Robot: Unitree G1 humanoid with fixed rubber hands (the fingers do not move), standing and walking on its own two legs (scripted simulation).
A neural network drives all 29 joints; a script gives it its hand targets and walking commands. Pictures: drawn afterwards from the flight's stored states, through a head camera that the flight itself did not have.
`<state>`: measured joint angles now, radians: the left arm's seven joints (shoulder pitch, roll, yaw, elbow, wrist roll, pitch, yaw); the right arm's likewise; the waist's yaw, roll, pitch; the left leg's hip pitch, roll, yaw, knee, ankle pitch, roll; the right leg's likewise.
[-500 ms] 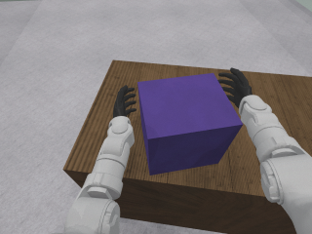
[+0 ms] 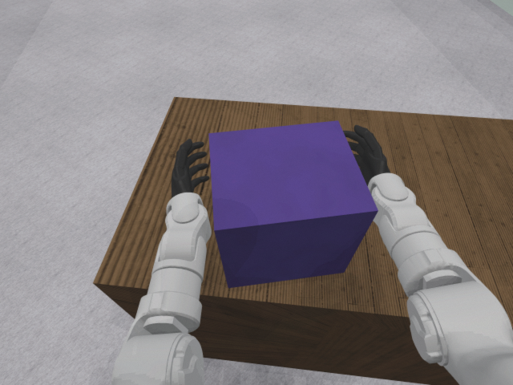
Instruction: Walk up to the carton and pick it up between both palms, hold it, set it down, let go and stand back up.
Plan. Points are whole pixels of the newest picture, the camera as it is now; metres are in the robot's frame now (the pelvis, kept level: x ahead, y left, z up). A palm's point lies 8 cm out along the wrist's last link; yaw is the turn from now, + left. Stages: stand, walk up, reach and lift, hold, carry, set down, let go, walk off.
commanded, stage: reach and lift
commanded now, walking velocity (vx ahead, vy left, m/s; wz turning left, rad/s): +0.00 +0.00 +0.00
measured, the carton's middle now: (281, 207) +0.38 +0.03 +0.03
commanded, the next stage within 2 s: none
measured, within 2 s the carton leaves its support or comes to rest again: leaves its support in 1.08 s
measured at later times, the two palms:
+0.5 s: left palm (182, 190) +0.36 +0.19 +0.08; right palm (368, 170) +0.44 -0.10 +0.08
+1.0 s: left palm (177, 199) +0.34 +0.19 +0.08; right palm (370, 183) +0.41 -0.10 +0.08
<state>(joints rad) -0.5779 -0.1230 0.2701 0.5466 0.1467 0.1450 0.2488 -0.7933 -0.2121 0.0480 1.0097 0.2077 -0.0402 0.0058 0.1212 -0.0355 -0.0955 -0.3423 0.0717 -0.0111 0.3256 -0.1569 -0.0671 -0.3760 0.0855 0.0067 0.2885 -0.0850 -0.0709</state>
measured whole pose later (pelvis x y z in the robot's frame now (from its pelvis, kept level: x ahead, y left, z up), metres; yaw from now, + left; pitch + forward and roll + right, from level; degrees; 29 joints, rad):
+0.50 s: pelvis +0.00 +0.00 +0.00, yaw +2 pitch +11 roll +0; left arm -0.62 -0.09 0.21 0.61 0.06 0.16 0.27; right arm -0.84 -0.22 0.02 1.05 0.20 0.02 -0.02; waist 0.14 0.00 -0.13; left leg -0.41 0.07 -0.04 0.39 -0.18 -0.07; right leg -0.44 0.08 -0.03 0.35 -0.11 -0.08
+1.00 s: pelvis +0.00 +0.01 +0.00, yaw +2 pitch +4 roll +0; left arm -0.54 -0.20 0.37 0.50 0.33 0.16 0.14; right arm -0.75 -0.11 -0.23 1.05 -0.09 -0.11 0.04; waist 0.10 -0.04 -0.04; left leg -0.23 0.05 -0.02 0.30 -0.14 -0.05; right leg -0.26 0.06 -0.03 0.28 -0.10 -0.06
